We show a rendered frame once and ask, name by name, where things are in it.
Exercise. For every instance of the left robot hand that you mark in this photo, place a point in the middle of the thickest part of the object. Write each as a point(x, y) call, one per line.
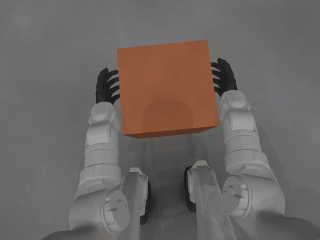
point(103, 91)

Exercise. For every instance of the right robot upper arm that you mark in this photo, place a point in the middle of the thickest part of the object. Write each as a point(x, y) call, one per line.
point(257, 204)

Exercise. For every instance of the left robot upper arm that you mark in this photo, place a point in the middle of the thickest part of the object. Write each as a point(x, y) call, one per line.
point(98, 215)

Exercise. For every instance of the right robot hand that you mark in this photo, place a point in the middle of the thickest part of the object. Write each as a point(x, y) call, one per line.
point(227, 81)

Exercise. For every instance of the robot right forearm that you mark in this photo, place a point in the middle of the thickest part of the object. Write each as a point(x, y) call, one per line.
point(241, 139)

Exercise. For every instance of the robot left forearm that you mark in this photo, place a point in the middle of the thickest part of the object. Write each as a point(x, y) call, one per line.
point(101, 163)

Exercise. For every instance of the left robot thigh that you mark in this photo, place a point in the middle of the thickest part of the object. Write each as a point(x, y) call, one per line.
point(134, 186)

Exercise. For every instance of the robot left shin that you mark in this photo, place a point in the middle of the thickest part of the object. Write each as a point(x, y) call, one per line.
point(143, 204)

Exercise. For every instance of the carton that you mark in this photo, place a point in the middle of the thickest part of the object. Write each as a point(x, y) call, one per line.
point(166, 89)

